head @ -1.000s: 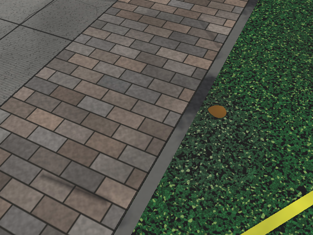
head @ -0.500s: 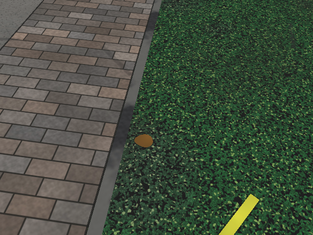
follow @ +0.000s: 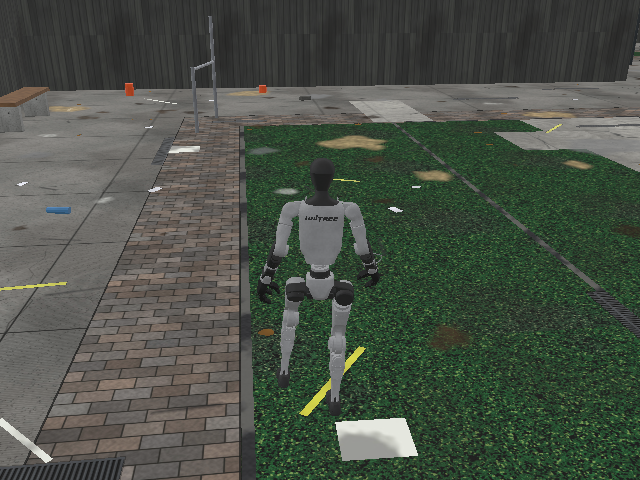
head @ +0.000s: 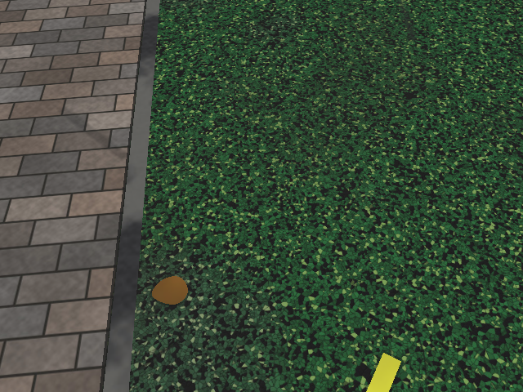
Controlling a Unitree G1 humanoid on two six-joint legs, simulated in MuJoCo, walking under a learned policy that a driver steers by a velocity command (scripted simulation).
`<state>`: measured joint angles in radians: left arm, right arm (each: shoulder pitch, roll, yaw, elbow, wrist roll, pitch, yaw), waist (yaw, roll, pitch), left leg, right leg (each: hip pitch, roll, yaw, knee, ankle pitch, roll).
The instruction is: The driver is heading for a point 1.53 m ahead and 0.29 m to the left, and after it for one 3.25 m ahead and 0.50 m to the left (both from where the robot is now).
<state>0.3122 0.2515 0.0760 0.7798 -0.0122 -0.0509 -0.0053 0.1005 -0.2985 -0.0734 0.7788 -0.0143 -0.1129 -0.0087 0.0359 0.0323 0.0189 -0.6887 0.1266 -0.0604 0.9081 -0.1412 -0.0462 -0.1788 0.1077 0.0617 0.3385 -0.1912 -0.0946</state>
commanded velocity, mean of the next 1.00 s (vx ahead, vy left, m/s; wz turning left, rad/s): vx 0.50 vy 0.00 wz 0.18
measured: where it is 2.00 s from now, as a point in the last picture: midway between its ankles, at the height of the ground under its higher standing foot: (201, 187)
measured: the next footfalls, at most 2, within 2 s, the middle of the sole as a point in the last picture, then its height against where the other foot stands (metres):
left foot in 0.22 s outside the picture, level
right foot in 0.68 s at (334, 370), level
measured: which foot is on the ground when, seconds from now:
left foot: up 0.00-0.20, down 0.22-0.68, up 0.70-1.00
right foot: down 0.00-0.24, up 0.26-0.66, down 0.68-1.00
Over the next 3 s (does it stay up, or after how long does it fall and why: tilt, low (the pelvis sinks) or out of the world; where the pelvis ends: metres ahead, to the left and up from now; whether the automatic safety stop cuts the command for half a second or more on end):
stays up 1.62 0.22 0.00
